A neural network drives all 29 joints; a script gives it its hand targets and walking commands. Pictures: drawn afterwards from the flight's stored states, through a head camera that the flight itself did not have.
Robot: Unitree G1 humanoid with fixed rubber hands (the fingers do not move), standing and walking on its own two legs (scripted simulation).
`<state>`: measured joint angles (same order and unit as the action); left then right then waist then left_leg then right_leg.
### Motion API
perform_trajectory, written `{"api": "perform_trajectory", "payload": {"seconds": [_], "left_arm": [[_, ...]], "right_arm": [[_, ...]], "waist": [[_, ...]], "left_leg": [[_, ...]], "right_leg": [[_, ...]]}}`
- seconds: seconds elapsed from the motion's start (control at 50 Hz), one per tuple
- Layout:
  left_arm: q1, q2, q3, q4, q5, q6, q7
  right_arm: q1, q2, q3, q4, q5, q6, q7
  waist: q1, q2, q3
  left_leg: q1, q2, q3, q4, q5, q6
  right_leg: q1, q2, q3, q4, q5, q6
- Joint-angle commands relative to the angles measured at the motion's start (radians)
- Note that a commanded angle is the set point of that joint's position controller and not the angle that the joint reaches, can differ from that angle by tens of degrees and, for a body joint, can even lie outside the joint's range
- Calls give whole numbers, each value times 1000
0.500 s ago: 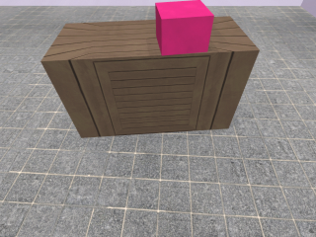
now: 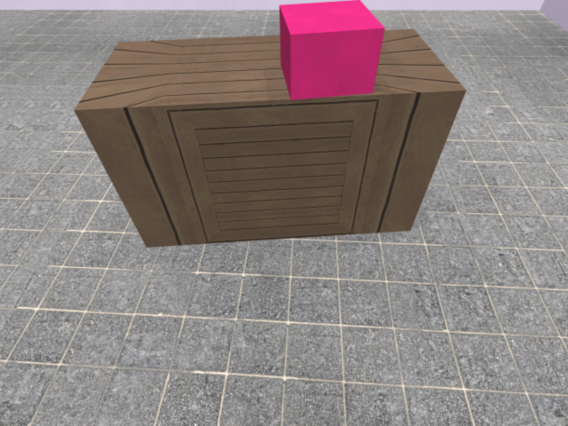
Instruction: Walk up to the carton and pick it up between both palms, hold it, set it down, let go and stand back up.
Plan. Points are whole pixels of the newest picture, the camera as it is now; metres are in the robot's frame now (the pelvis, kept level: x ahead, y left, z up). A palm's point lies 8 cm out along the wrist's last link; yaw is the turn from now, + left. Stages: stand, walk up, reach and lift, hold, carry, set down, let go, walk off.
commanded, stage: stand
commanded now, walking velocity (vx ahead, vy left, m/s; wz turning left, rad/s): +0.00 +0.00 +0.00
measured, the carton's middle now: (326, 48) +1.17 -0.09 +0.02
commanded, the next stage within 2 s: none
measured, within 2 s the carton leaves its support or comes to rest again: neither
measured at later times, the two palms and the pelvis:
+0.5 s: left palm out of the picture -0.02 +0.20 -0.15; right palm out of the picture -0.02 -0.20 -0.15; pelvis +0.00 +0.00 +0.00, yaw +0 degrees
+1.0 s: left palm out of the picture -0.03 +0.20 -0.15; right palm out of the picture -0.03 -0.20 -0.15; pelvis +0.00 +0.00 +0.00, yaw +0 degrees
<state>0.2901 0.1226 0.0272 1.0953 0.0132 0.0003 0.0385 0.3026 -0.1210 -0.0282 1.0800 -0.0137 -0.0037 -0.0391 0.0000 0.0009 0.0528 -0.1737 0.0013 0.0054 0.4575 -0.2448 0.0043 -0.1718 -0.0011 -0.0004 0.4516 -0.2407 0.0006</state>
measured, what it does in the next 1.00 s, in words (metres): stands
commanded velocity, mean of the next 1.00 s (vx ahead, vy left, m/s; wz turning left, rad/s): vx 0.00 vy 0.00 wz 0.00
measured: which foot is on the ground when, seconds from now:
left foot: down 0.00-1.00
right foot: down 0.00-1.00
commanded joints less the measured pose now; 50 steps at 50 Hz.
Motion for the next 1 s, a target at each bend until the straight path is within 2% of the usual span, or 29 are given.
{"api": "perform_trajectory", "payload": {"seconds": [0.0, 0.98], "left_arm": [[66, 69, 8, 1, 0, -6, 4], [106, 44, -14, 58, -2, -9, 6]], "right_arm": [[67, -71, -8, 3, 0, -6, -4], [97, -48, 13, 64, 2, -9, -4]], "waist": [[0, 2, 41], [-1, 1, 47]], "left_leg": [[-40, 70, -78, -109, 67, 30], [-43, 74, -78, -114, 76, 31]], "right_leg": [[-31, -68, 70, -94, 77, -31], [-34, -74, 67, -95, 87, -26]]}}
